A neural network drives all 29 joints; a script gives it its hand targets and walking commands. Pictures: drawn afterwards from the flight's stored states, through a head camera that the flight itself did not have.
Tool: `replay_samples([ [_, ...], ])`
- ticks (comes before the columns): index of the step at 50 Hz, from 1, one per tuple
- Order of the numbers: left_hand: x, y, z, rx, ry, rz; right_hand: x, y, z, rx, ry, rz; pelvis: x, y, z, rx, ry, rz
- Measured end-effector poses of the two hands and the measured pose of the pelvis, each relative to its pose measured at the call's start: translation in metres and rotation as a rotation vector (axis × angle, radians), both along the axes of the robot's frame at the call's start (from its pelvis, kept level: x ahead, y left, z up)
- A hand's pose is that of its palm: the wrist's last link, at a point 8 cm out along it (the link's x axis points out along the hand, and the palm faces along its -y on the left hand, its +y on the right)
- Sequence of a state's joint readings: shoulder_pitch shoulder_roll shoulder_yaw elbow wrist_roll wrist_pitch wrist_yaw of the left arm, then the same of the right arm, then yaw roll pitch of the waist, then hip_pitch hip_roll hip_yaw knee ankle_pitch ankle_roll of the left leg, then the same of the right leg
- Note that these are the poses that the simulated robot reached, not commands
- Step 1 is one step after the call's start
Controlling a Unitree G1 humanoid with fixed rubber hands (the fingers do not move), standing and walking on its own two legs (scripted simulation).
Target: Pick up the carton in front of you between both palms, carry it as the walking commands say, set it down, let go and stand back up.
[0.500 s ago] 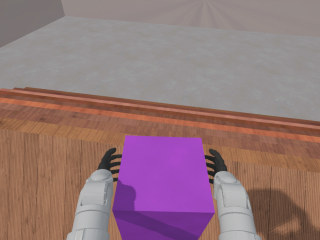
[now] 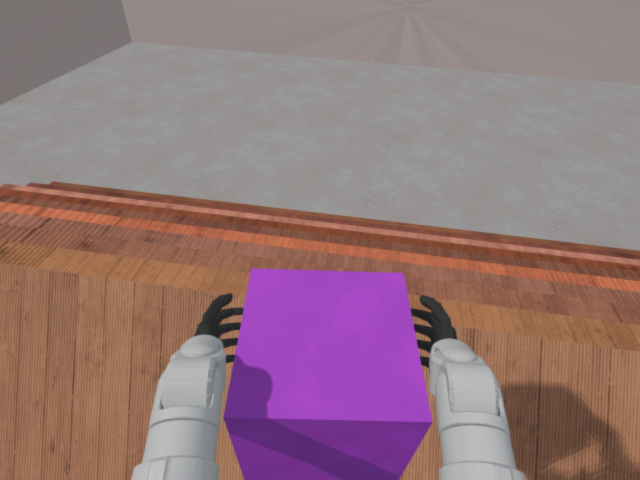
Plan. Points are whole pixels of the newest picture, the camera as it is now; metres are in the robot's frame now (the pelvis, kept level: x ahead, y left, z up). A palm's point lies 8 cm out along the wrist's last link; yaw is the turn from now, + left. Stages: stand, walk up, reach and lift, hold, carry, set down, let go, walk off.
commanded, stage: hold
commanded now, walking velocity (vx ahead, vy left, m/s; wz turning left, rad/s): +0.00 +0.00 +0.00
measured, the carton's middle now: (323, 382) +0.29 +0.00 -0.03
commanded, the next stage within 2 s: carry in 0.26 s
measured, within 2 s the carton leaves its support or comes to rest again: neither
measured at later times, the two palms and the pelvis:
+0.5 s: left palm (208, 312) +0.32 +0.16 +0.07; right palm (438, 318) +0.32 -0.14 +0.08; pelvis +0.04 +0.01 -0.01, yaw -2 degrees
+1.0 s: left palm (250, 220) +0.51 +0.13 +0.08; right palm (432, 239) +0.48 -0.17 +0.08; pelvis +0.28 +0.00 +0.00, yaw -3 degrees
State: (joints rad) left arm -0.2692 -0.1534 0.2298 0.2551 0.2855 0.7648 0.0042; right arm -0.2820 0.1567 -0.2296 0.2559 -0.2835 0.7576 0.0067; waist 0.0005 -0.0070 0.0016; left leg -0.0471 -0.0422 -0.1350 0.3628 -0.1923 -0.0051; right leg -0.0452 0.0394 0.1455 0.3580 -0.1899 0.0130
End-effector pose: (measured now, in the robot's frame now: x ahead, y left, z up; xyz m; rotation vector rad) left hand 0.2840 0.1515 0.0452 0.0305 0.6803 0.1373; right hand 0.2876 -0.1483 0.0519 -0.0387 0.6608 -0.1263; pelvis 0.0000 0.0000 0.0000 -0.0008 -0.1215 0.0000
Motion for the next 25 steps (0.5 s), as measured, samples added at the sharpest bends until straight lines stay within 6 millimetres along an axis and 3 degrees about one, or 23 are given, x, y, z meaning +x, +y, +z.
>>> replay_samples([
  [15,0.004,-0.002,0.003,0.007,-0.016,-0.012,-0.001,-0.002,0.0,0.01,-0.016,-0.015,-0.002,0.003,-0.003,0.001,0.043,-0.014],
  [20,0.016,0.001,0.013,-0.006,-0.07,-0.003,0.012,0.001,0.011,0.017,-0.071,-0.02,0.011,0.005,-0.007,-0.005,0.105,-0.006],
  [25,0.036,0.005,0.028,-0.027,-0.124,0.017,0.033,0.005,0.027,0.026,-0.124,-0.022,0.036,0.007,-0.013,0.006,0.143,-0.033],
])
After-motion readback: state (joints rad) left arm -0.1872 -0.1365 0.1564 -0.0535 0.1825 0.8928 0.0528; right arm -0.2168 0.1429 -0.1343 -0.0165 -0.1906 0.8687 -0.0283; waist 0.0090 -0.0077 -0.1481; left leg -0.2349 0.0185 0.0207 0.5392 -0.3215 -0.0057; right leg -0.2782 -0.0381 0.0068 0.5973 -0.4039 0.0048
